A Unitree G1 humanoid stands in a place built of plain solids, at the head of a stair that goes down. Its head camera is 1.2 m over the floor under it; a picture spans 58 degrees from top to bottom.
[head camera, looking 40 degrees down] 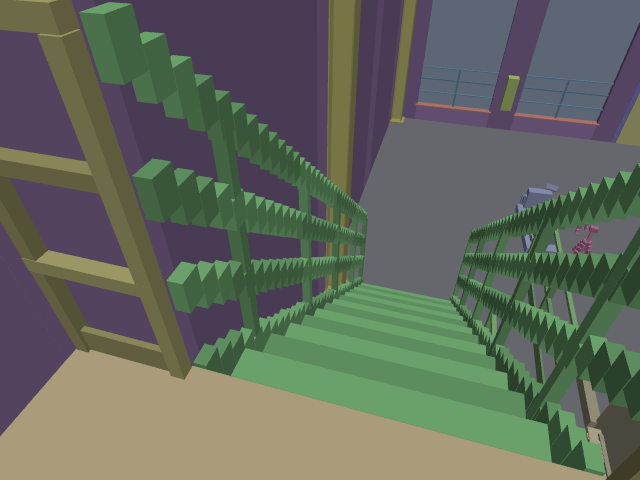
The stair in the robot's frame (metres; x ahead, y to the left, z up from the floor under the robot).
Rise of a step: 0.21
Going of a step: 0.24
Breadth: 1.20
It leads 16 degrees to the right of straight ahead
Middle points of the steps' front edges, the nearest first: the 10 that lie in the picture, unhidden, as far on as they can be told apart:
0.64 -0.17 0.00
0.87 -0.24 -0.21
1.10 -0.30 -0.41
1.33 -0.37 -0.62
1.57 -0.44 -0.83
1.80 -0.51 -1.03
2.03 -0.57 -1.24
2.26 -0.64 -1.45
2.50 -0.71 -1.66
2.73 -0.78 -1.86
